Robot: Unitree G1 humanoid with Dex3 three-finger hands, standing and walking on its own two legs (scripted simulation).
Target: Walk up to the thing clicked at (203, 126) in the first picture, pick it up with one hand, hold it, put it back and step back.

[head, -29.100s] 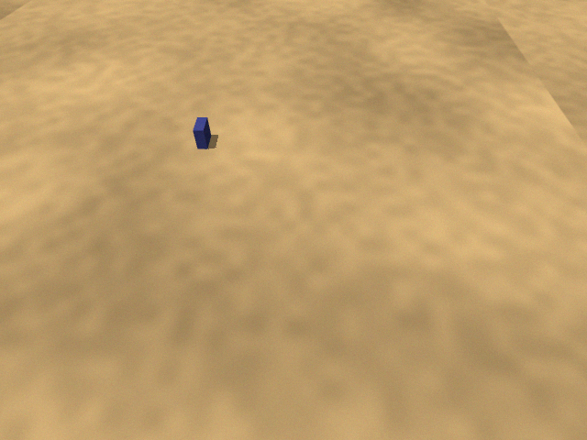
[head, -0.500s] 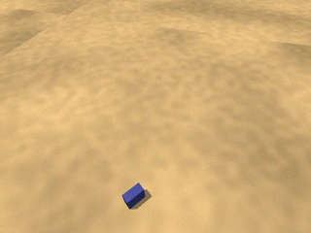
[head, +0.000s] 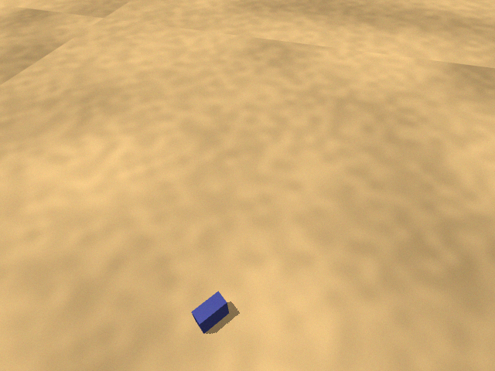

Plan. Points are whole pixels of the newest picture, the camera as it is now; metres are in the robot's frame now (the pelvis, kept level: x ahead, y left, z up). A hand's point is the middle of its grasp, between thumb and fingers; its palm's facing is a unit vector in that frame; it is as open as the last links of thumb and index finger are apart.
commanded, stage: stand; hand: left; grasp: from the side
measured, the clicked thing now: (211, 312) +0.43 +0.17 -0.72
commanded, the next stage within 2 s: step back in 0.18 s
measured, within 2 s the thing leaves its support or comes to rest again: neither
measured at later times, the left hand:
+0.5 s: hand out of the picture +0.10 +0.31 -0.18, palm faces -0.01 -0.93 -0.37, open 7.3 cm
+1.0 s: hand out of the picture +0.00 +0.31 -0.16, palm faces -0.07 -0.92 -0.39, open 7.3 cm
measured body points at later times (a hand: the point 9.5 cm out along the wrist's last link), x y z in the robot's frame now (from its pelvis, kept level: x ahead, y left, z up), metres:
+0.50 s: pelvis -0.04 +0.05 -0.03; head +0.03 +0.06 +0.41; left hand +0.10 +0.36 -0.16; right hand +0.03 -0.29 -0.14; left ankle -0.07 +0.14 -0.75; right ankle +0.00 -0.12 -0.75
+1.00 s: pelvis -0.12 +0.06 -0.02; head -0.06 +0.04 +0.42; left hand +0.00 +0.36 -0.14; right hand -0.02 -0.25 -0.16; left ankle -0.10 +0.16 -0.71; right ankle -0.11 -0.05 -0.75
